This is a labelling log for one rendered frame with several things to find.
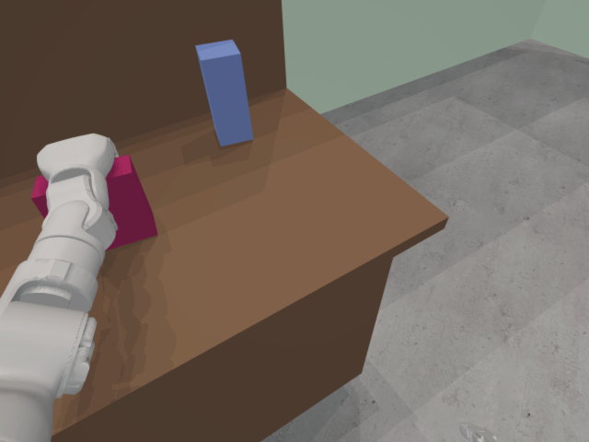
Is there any table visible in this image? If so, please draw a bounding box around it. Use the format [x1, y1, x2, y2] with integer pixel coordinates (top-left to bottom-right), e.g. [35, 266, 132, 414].
[0, 0, 449, 442]

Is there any left robot hand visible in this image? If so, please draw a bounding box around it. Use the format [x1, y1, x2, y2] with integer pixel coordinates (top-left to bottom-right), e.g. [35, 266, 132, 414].
[37, 134, 119, 231]

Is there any robot left upper arm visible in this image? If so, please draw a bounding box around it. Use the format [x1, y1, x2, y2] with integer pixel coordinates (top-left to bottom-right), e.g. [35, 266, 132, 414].
[0, 300, 97, 442]

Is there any robot left forearm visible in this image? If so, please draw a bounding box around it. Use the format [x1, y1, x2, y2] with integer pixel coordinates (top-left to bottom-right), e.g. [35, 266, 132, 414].
[0, 164, 116, 318]

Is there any right robot hand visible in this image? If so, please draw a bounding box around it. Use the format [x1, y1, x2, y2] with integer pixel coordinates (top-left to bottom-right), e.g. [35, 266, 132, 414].
[459, 422, 497, 442]

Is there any sponge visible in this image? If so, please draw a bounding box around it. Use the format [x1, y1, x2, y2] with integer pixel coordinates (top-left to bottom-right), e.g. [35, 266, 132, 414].
[31, 155, 157, 251]

